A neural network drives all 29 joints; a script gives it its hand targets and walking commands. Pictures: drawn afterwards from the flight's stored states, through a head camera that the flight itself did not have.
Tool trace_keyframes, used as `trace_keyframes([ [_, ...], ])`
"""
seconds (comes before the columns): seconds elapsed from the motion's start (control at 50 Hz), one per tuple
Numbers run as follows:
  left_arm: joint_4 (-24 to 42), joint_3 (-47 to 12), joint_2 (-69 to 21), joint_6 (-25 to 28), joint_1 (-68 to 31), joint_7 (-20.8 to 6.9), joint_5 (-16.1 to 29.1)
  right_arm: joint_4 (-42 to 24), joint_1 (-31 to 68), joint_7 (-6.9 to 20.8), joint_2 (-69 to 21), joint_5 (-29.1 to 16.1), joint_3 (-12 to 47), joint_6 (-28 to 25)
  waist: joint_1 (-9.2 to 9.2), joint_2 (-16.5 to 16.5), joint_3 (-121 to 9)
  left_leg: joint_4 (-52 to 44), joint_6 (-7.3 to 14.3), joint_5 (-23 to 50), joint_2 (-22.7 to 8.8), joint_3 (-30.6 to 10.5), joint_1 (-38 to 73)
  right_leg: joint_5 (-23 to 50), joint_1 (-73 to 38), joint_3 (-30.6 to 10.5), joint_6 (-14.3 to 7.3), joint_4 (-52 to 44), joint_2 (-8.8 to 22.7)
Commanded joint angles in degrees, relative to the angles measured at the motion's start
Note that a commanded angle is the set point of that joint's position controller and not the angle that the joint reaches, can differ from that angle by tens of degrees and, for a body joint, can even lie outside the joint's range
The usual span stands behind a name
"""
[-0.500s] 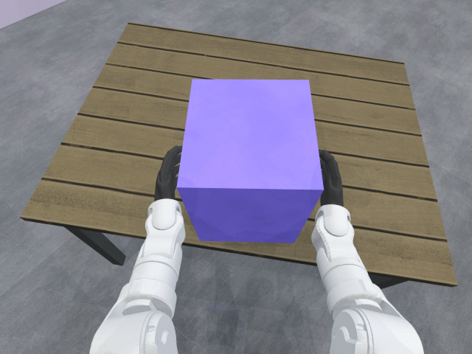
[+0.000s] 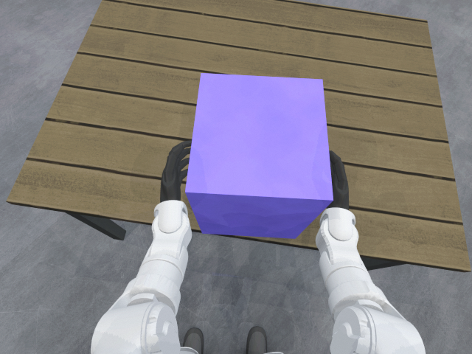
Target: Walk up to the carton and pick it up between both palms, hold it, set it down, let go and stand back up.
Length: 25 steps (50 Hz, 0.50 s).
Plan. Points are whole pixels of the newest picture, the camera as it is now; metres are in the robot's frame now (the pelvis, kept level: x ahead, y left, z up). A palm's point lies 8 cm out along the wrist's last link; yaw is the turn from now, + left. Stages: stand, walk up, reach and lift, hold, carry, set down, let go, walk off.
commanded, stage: set down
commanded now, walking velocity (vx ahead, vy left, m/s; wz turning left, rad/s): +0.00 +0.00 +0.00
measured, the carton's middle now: (254, 166) +0.44 -0.02 -0.06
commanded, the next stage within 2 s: none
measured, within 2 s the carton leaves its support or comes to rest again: neither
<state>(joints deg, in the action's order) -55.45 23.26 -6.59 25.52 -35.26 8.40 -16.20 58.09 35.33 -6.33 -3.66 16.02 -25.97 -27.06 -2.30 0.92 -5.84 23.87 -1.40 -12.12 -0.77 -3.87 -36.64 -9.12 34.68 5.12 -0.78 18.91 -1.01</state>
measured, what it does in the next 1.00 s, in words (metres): shifts its weight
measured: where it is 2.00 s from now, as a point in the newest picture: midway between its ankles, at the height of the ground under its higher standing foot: outside the picture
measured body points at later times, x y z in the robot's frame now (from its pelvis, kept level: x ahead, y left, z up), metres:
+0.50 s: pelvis -0.03 +0.00 -0.01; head +0.11 +0.02 +0.42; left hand +0.41 +0.17 -0.02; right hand +0.38 -0.18 -0.02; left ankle -0.04 +0.13 -0.74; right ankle -0.03 -0.10 -0.73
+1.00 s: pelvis -0.08 -0.01 -0.01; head +0.01 +0.01 +0.43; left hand +0.35 +0.17 +0.01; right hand +0.33 -0.19 +0.00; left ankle -0.04 +0.13 -0.74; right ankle -0.03 -0.10 -0.74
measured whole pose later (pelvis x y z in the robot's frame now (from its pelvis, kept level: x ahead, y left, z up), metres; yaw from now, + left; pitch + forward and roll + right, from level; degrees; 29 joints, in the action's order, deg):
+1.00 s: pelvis -0.08 -0.01 -0.01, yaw +0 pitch +19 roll -1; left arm -62.7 5.3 8.6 18.6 -40.6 7.8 7.9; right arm 65.6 39.8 -2.3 7.4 -8.3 -6.2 -17.4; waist -2.2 0.8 -10.2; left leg 33.8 -1.7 -11.3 -0.9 -3.8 -41.8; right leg -9.1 40.6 5.1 -1.2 30.3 -1.0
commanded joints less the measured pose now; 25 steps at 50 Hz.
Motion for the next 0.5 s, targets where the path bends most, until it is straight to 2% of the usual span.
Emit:
trace_keyframes([
  [0.0,-3.31,-19.11,-26.16,5.91,-35.16,-6.17,-5.14,0.35,30.68,10.6,-25.5,13.12,15.84,-6.21,4.77,-4.49,-57.87,5.35,-4.15,39.45,-0.19,7.86,8.79,47.4,-31.52,-1.26,1.99,11.92,-0.22],
  [0.02,-3.51,-17.69,-25.35,6.4,-34.49,-6.31,-6.39,2.3,30.64,10.39,-24.02,13.41,13.77,-6.4,3.93,-6.24,-55.61,5.57,-4.68,38.34,-0.19,7.83,10.29,44.38,-29.83,-0.95,1.31,10.57,-0.34],
  [0.04,-3.4,-18.42,-25.75,6.54,-35.49,-6.21,-5.87,2.44,30.09,10.38,-25.15,13.02,14.43,-6.15,4.7,-5.8,-55.97,5.79,-4.73,40.43,-0.21,7.37,10.05,46.7,-30.08,-1.14,1.25,11.57,-0.47],
  [0.06,-4.68,-17.13,-24.21,6.34,-34.3,-6.06,-6.23,2.17,30.24,10.36,-22.71,12.71,13.32,-6.27,4.57,-6.29,-55.77,6.18,-4.84,40.99,-0.42,7.32,11.76,44.47,-28.25,-0.9,0.64,10.34,-0.73],
  [0.08,-5.06,-16.93,-27.36,6.29,-34.72,-6.75,-6.75,1.91,31.37,10.31,-26.26,15.25,11.6,-5.99,3.35,-4.56,-55.7,6.17,-3.9,37.59,-0.55,7.46,12.92,41.59,-25.83,-0.71,1.18,10.17,-0.64],
  [0.1,-7.07,-14.65,-21.64,6.28,-31.98,-6.32,-7.08,1.85,29.3,10.42,-21.16,13.99,12.02,-5.81,4.7,-6.38,-55.34,6.08,-4.19,40.38,-0.37,8.07,13.27,43.21,-26.3,-1.08,0.45,10.04,-0.89],
  [0.12,-4.31,-15.47,-22.91,6.42,-34.43,-5.77,-7.4,0.57,31.86,10.12,-21.0,14.04,9.83,-5.91,4.05,-7.3,-56.18,6.34,-5.02,42.06,-0.85,7.16,14.12,41.41,-25.6,-0.88,0.24,9.09,-0.88],
  [0.14,-6.75,-13.24,-17.8,6.77,-33.85,-5.23,-6.13,0.43,31.44,10.16,-16.12,13.31,9.99,-6.19,5.71,-6.51,-56.4,7.09,-4.74,41.47,-0.79,7.51,14.3,40.08,-24.49,-1.14,0.03,9.13,-1.02],
  [0.16,-6.4,-14.37,-15.1,6.34,-32.72,-4.41,-4.58,1.78,31.16,9.54,-11.64,11.06,9.49,-6.37,4.4,-7.06,-57.63,7.44,-4.81,43.27,-1.0,6.95,15.8,40.68,-22.8,-1.23,0.25,9.24,-1.05],
  [0.18,-4.37,-13.36,-10.14,6.49,-31.58,-3.66,-3.21,0.51,28.35,8.11,-7.27,9.31,10.03,-6.17,3.56,-6.91,-60.6,9.15,-5.06,45.89,-0.59,7.68,14.25,47.12,-26.5,-1.45,0.19,10.87,-1.46],
  [0.2,-4.5,-12.73,-6.16,6.32,-32.66,-2.9,-2.08,-0.14,30.51,7.24,-3.68,7.25,9.84,-6.11,4.66,-6.2,-62.27,9.61,-5.33,44.67,-0.59,7.46,11.81,47.34,-27.47,-2.41,0.37,11.64,-1.2],
  [0.22,-3.67,-11.07,-1.52,6.0,-33.5,-1.71,-0.63,-1.41,32.37,5.6,1.49,4.88,9.13,-6.28,4.91,-6.44,-63.84,10.47,-5.45,44.3,0.32,7.84,11.13,49.69,-29.64,-2.72,0.21,12.13,-1.56],
  [0.24,-0.7,-10.22,5.94,6.37,-32.05,0.29,1.66,-1.99,32.2,4.51,8.22,0.43,11.89,-6.44,7.11,-7.24,-64.55,10.32,-5.54,44.85,0.93,7.37,7.11,51.67,-33.03,-3.63,0.95,14.31,-1.02],
  [0.26,0.39,-8.37,13.43,5.97,-29.69,0.85,3.26,-2.42,27.64,2.83,14.14,-2.97,12.02,-6.06,5.43,-6.59,-66.72,10.44,-4.93,42.66,1.73,8.18,3.52,56.65,-37.23,-4.48,1.17,15.57,-0.48],
  [0.28,-1.4,-6.25,17.29,5.58,-32.44,1.61,4.48,-1.15,31.65,2.67,14.99,-6.31,13.77,-5.2,7.89,-3.73,-62.24,7.99,-3.66,34.8,2.38,8.23,-4.61,54.11,-40.03,-6.16,1.75,16.49,0.59],
  [0.3,0.27,-10.83,16.29,4.7,-33.91,1.88,7.57,-0.32,32.29,2.04,18.01,-9.29,13.37,-4.94,3.63,-3.94,-61.12,5.99,-3.14,30.29,2.05,7.0,-7.23,52.83,-40.29,-5.4,2.19,17.52,0.37],
  [0.32,1.98,-11.3,17.27,3.51,-33.94,2.14,9.85,0.71,34.44,2.5,19.9,-13.4,15.76,-3.85,4.94,-5.92,-63.01,7.99,-4.4,34.0,1.18,5.93,0.82,48.06,-35.21,-4.51,2.33,17.57,-0.71],
  [0.34,5.37,-10.49,17.63,2.53,-24.57,1.15,10.18,-2.97,26.32,1.94,18.59,-17.01,20.32,-4.67,6.24,-4.67,-64.63,11.16,-4.38,42.17,1.86,6.21,5.0,55.21,-38.36,-5.59,2.36,18.22,-0.82],
  [0.36,3.79,-12.25,17.68,1.85,-31.07,1.3,12.1,-0.75,30.54,1.54,18.78,-18.91,19.48,-4.02,4.94,-6.65,-61.92,11.32,-4.78,39.84,1.9,5.92,4.66,51.42,-34.49,-5.34,1.99,17.35,-0.3],
  [0.38,2.55,-11.76,19.04,1.79,-32.66,1.52,12.62,-0.83,30.77,1.39,19.24,-19.0,18.93,-3.79,4.89,-5.51,-64.17,9.23,-4.02,34.48,2.76,6.37,-2.01,52.91,-36.93,-6.2,1.99,18.19,0.51],
  [0.4,5.03,-12.77,18.64,1.47,-31.99,1.36,13.81,-1.84,29.69,1.35,18.61,-21.62,21.55,-3.74,4.16,-5.89,-61.92,8.94,-3.57,34.85,2.46,6.2,-3.37,55.27,-38.58,-6.24,2.04,18.79,0.48],
  [0.42,3.14,-13.9,19.28,0.8,-34.2,1.16,14.7,-1.09,32.14,1.43,19.74,-22.79,21.75,-3.1,4.08,-6.61,-60.27,8.49,-3.76,31.13,2.4,6.33,-3.84,51.07,-37.52,-5.9,2.02,18.49,0.64],
  [0.44,5.86,-13.95,18.03,-0.37,-27.52,0.59,14.66,-1.21,25.2,1.98,20.04,-25.42,24.02,-2.97,4.45,-7.6,-57.63,7.84,-3.74,33.69,1.27,5.12,2.78,49.11,-35.95,-5.47,2.16,17.56,-0.06],
  [0.46,2.16,-15.92,18.3,-0.22,-38.7,0.91,17.59,-2.07,37.65,1.97,22.64,-25.56,20.7,-1.65,3.4,-8.91,-59.17,9.99,-4.92,29.89,0.87,5.22,5.36,38.05,-26.72,-4.4,1.41,15.52,-1.06],
  [0.48,3.12,-16.01,18.39,-1.39,-34.12,0.83,17.55,-1.44,33.05,2.44,23.59,-27.43,22.61,-1.32,3.77,-9.25,-57.5,11.56,-5.17,34.1,0.3,5.23,11.41,36.62,-24.34,-3.87,0.95,14.75,-1.71],
])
